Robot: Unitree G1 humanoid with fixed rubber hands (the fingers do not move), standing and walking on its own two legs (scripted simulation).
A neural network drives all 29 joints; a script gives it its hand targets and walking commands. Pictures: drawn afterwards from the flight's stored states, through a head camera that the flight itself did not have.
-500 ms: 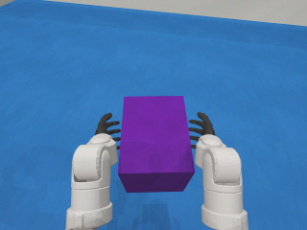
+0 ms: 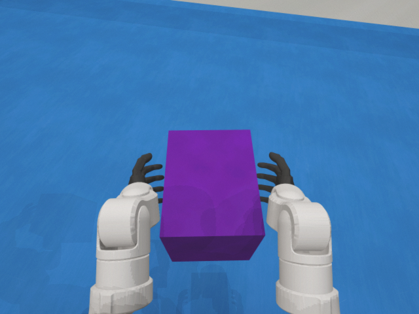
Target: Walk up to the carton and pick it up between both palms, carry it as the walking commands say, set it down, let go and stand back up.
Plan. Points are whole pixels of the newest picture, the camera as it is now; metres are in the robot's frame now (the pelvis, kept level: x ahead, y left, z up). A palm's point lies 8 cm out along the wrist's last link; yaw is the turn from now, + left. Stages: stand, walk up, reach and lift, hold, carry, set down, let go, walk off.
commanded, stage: carry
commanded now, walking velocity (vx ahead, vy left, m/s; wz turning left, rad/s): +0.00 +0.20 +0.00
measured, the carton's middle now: (210, 197) +0.36 +0.00 +0.03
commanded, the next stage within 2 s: none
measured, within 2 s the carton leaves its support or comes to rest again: neither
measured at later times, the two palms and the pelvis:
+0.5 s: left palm (117, 214) +0.28 +0.15 +0.10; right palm (267, 216) +0.27 -0.08 +0.12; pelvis -0.04 +0.04 +0.00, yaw -1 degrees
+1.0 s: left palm (75, 241) +0.22 +0.20 +0.12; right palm (244, 233) +0.23 -0.04 +0.14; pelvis -0.08 +0.07 +0.01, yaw +1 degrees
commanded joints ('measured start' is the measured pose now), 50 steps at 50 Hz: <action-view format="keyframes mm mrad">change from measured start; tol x64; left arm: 1 -361 -1029 -516 -89 -340 -13 -233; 50 -450 -1000 -406 133 -257 -43 -212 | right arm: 1 -410 1025 467 -101 384 -13 206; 50 -394 939 261 190 284 -29 211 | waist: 1 -15 148 -413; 50 42 303 -326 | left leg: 1 293 261 -335 -254 550 97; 36 203 208 -237 -567 319 -434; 41 191 111 -185 295 -6 -345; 50 145 167 -177 -618 296 -586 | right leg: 1 6 37 -26 -145 -11 -49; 50 296 112 -275 -431 -54 -69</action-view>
